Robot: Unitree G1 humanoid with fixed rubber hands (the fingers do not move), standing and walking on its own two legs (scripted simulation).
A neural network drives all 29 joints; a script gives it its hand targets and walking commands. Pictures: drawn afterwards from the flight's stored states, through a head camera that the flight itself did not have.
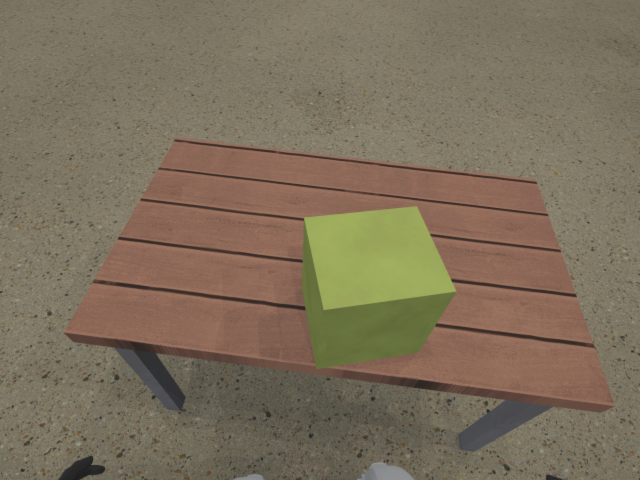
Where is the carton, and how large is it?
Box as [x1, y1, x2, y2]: [302, 206, 456, 368]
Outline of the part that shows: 416,206 304,218 302,292 316,368 417,352 456,291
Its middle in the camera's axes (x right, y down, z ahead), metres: +0.07 +0.08 +0.64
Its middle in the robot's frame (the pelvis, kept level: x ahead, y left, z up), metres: +0.43 -0.08 -0.08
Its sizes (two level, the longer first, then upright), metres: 0.184 0.161 0.206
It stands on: a table, 0.56 m high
